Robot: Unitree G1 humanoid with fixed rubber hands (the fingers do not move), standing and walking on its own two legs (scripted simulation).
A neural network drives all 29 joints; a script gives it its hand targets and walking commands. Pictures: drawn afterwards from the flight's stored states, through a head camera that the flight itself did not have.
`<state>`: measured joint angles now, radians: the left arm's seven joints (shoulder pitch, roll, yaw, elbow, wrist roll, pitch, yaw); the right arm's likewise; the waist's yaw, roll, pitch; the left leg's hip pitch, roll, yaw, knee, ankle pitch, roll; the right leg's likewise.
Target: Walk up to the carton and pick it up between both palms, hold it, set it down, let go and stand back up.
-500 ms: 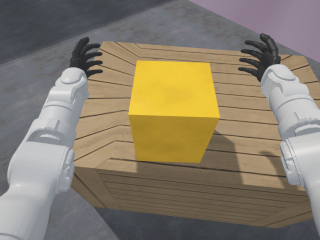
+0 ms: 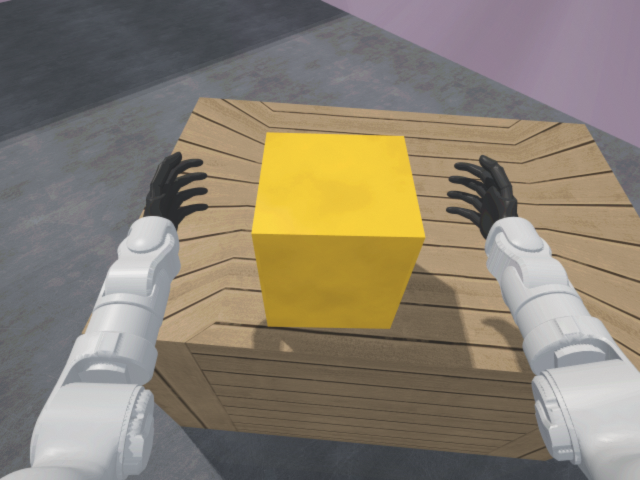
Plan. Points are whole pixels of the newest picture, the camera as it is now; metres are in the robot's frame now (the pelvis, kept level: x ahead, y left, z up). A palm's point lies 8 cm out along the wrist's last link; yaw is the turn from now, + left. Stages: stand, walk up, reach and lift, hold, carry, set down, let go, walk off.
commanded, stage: set down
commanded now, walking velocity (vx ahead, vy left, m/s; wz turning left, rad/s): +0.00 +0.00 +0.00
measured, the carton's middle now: (332, 236) +0.48 +0.03 -0.01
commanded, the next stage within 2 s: none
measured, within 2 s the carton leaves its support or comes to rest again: neither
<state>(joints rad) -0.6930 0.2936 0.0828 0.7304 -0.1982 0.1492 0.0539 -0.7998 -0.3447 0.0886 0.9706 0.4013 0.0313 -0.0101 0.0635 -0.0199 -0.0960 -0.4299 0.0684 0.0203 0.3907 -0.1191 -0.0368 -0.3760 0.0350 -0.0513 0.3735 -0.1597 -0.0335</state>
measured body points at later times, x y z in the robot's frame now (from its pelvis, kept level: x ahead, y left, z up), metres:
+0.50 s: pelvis +0.02 +0.01 +0.01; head +0.05 +0.02 +0.45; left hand +0.34 +0.26 +0.04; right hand +0.39 -0.17 +0.05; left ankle +0.04 +0.14 -0.74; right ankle +0.01 -0.10 -0.74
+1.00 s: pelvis +0.02 +0.01 +0.00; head +0.02 +0.01 +0.45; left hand +0.27 +0.24 -0.01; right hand +0.30 -0.19 +0.00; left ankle +0.04 +0.14 -0.74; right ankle +0.01 -0.10 -0.74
